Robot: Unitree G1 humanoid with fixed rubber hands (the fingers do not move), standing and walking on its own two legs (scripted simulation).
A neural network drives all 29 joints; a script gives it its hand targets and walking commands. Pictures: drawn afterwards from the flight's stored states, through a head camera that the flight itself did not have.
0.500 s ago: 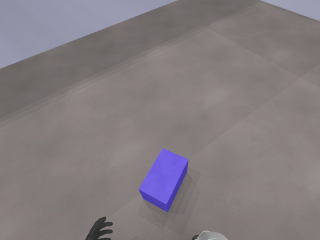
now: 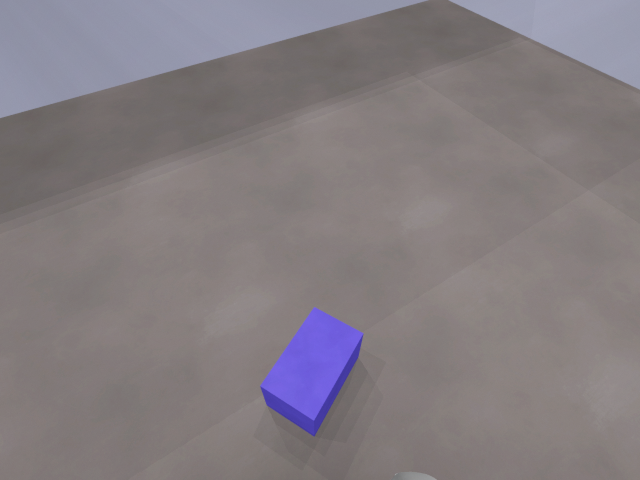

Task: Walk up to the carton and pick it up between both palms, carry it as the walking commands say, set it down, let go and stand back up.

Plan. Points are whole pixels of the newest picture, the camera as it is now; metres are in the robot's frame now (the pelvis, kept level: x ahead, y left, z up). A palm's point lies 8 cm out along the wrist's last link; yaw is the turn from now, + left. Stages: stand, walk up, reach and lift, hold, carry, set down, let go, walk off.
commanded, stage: walk up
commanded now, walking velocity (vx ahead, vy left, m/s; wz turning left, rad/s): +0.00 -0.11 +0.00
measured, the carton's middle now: (314, 370) +0.49 +0.05 -0.68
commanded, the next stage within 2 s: none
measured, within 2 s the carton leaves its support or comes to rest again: neither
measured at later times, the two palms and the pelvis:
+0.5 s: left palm out of the picture +0.01 +0.20 -0.15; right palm out of the picture +0.02 -0.25 -0.15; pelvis -0.01 -0.03 +0.00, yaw +3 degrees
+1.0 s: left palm out of the picture -0.04 +0.20 -0.13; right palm out of the picture +0.10 -0.26 -0.14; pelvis -0.02 -0.04 +0.00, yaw +15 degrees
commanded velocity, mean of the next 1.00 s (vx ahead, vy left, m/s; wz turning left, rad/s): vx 0.00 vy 0.00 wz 0.25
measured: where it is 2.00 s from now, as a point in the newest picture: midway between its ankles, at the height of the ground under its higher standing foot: outside the picture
